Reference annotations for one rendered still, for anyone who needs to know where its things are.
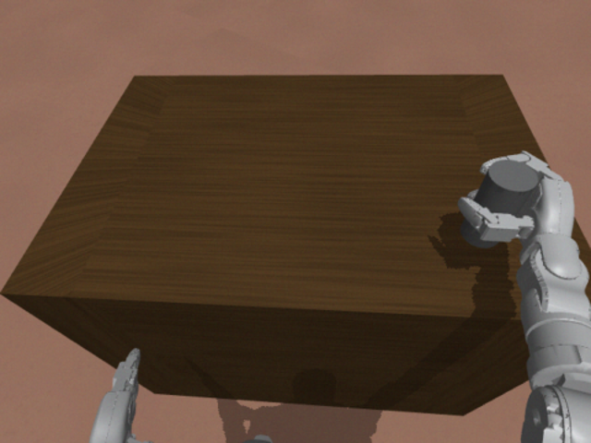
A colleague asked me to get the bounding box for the left robot hand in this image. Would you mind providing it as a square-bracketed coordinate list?
[89, 348, 153, 443]

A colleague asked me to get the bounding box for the right robot hand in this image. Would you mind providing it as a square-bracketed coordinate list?
[457, 151, 574, 247]

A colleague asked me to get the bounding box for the can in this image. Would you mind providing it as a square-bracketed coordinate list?
[460, 160, 538, 248]

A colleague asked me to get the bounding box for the right robot arm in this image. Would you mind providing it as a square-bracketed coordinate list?
[516, 233, 591, 443]

